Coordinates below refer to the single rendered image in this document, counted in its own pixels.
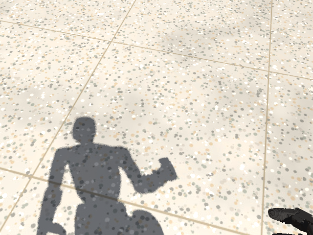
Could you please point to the robot right hand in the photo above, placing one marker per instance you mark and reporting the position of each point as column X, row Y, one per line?
column 298, row 218

